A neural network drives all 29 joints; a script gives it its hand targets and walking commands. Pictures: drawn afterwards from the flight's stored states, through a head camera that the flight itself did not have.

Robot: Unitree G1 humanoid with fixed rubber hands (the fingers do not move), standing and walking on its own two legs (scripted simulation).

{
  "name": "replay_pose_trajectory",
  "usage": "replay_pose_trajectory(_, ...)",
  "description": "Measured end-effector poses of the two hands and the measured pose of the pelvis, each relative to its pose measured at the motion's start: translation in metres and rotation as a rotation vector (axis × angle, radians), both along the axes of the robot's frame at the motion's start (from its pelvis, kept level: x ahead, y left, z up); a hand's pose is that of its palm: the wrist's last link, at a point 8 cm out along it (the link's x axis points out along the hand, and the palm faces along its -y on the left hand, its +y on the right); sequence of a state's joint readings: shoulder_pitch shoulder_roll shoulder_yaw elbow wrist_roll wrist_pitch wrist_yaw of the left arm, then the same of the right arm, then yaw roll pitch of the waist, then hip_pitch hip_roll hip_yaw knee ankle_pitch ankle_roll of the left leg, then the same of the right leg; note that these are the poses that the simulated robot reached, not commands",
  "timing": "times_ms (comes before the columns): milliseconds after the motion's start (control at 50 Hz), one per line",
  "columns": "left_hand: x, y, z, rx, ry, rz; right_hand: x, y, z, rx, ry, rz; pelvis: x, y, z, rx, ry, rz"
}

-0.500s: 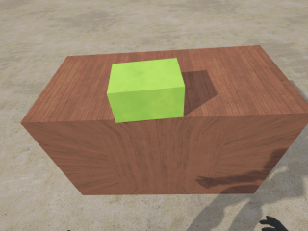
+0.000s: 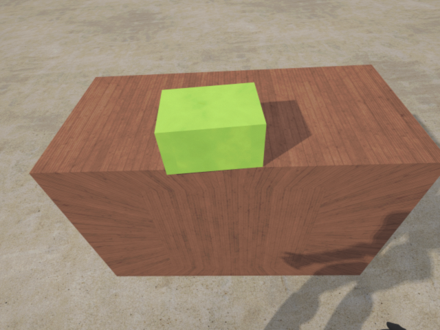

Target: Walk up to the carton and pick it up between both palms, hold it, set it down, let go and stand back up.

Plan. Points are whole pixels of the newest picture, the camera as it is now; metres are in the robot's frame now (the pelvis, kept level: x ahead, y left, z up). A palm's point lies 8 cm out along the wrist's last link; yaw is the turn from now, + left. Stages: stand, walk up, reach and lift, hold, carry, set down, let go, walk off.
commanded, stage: walk up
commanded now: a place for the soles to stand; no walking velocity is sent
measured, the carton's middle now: (211, 127) +0.63 +0.06 +0.03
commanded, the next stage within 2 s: none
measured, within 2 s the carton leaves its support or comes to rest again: neither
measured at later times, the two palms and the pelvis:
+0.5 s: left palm out of the picture +0.14 +0.39 -0.11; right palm out of the picture +0.15 -0.26 -0.04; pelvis +0.09 +0.07 +0.01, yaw +4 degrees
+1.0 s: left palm (66, 292) +0.24 +0.34 -0.05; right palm (396, 292) +0.25 -0.32 -0.11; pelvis +0.18 +0.00 +0.00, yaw +0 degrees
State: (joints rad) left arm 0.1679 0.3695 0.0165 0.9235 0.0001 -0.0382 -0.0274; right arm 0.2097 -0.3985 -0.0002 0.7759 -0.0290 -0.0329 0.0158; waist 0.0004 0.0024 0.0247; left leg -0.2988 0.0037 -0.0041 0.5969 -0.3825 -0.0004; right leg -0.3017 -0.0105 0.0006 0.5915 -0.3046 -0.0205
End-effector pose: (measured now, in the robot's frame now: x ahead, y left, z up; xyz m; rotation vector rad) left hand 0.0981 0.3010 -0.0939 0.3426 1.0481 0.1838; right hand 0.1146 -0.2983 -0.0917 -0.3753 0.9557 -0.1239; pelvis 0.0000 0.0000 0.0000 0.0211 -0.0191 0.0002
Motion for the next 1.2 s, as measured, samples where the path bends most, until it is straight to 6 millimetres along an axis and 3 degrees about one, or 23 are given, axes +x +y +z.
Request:
replay_pose_trajectory(120, -0.012, 0.034, 0.003, 0.027, 0.028, 0.009, 0.003, -0.002, 0.009, -0.059, 0.057, 0.031, 0.012, 0.017, 0.002, 0.003, 0.025, 0.016)
replay_pose_trajectory(220, -0.021, 0.072, -0.005, 0.027, 0.078, 0.034, 0.026, 0.026, 0.014, -0.090, 0.049, 0.066, 0.027, 0.045, -0.002, -0.027, 0.036, 0.021)
replay_pose_trajectory(280, -0.009, 0.086, -0.010, 0.009, 0.077, 0.041, 0.028, 0.040, 0.021, -0.102, 0.037, 0.063, 0.039, 0.060, -0.001, -0.036, 0.004, 0.022)
replay_pose_trajectory(340, 0.013, 0.091, -0.006, -0.013, 0.029, 0.036, 0.022, 0.041, 0.038, -0.135, 0.064, 0.051, 0.053, 0.066, 0.007, -0.063, -0.018, 0.052)
replay_pose_trajectory(440, 0.034, 0.089, -0.013, -0.053, 0.033, 0.029, 0.028, 0.038, 0.055, -0.176, 0.103, 0.038, 0.076, 0.068, 0.013, -0.067, -0.017, 0.059)
replay_pose_trajectory(560, 0.064, 0.082, -0.011, -0.047, 0.032, 0.027, 0.044, 0.029, 0.051, -0.173, 0.117, 0.017, 0.104, 0.061, 0.011, -0.054, -0.021, 0.056)
replay_pose_trajectory(700, 0.125, 0.063, 0.008, 0.020, -0.021, -0.034, 0.059, 0.010, 0.019, -0.104, 0.148, -0.024, 0.134, 0.038, 0.003, -0.013, -0.007, 0.022)
replay_pose_trajectory(780, 0.156, 0.046, 0.014, 0.074, -0.065, -0.084, 0.075, -0.006, -0.014, -0.054, 0.158, -0.036, 0.150, 0.019, -0.012, -0.002, -0.002, -0.003)
replay_pose_trajectory(840, 0.157, 0.038, 0.025, 0.103, -0.060, -0.078, 0.092, -0.006, -0.022, -0.011, 0.140, -0.043, 0.161, 0.010, -0.009, -0.007, -0.019, -0.011)
replay_pose_trajectory(980, 0.142, 0.036, 0.043, 0.152, -0.010, -0.027, 0.129, -0.019, -0.018, 0.003, 0.140, 0.004, 0.180, 0.001, 0.001, 0.027, -0.015, 0.008)
replay_pose_trajectory(1080, 0.137, 0.041, 0.037, 0.151, 0.030, -0.007, 0.147, -0.015, -0.016, -0.006, 0.139, 0.013, 0.188, 0.004, 0.000, 0.013, -0.005, 0.003)
replay_pose_trajectory(1200, 0.144, 0.052, 0.015, 0.109, 0.035, -0.018, 0.160, -0.005, -0.003, -0.054, 0.100, 0.004, 0.188, 0.019, -0.005, -0.037, -0.008, -0.016)
